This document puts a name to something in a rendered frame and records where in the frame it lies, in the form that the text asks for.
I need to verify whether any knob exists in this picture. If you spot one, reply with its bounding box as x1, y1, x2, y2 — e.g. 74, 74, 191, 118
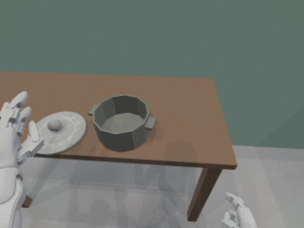
47, 119, 62, 132

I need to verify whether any left robot hand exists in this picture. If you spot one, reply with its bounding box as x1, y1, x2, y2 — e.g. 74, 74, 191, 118
0, 91, 45, 169

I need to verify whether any right robot hand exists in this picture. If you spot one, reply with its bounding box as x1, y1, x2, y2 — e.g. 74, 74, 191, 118
221, 192, 257, 228

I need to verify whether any table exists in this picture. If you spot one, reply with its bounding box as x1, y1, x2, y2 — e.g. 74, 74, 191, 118
0, 71, 238, 222

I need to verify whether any robot left forearm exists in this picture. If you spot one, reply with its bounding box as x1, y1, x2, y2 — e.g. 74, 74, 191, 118
0, 167, 27, 228

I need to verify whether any lid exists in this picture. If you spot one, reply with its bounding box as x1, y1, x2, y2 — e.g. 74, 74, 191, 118
27, 111, 86, 156

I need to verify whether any pot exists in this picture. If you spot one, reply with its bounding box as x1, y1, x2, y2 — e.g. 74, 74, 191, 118
87, 94, 157, 152

